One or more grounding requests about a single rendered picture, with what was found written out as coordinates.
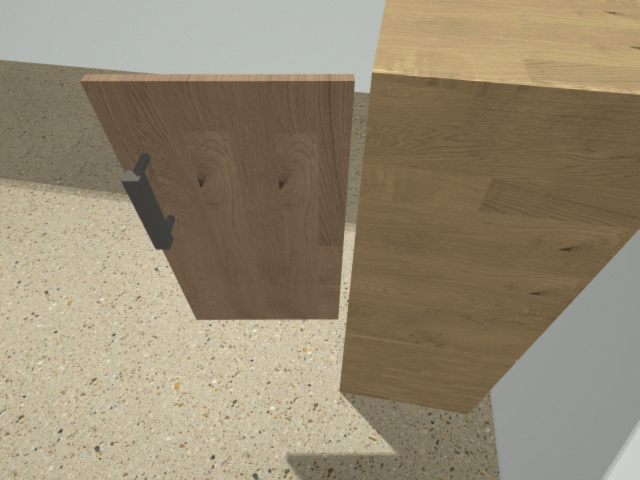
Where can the handle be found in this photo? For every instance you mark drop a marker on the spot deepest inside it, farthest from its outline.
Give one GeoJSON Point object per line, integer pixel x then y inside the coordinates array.
{"type": "Point", "coordinates": [144, 201]}

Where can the cupboard door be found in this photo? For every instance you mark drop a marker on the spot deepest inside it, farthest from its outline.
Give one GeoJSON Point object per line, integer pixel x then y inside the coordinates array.
{"type": "Point", "coordinates": [254, 168]}

